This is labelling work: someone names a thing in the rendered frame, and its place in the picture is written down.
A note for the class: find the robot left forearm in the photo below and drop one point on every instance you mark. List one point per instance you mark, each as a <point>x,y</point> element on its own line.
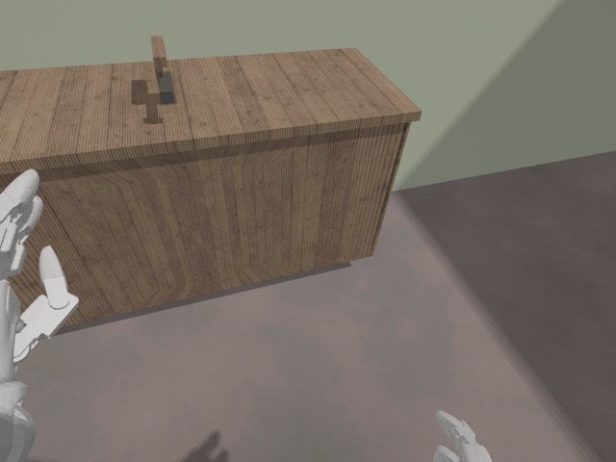
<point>17,427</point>

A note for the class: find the robot right hand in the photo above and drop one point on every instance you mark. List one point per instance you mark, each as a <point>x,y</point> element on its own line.
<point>462,438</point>

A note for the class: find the counter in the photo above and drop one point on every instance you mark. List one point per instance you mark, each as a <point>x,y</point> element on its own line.
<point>265,165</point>

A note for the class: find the robot left hand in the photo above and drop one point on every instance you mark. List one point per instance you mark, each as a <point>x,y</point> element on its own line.
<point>20,211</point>

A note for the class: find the tap lever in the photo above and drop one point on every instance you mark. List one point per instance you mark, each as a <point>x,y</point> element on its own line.
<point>165,90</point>

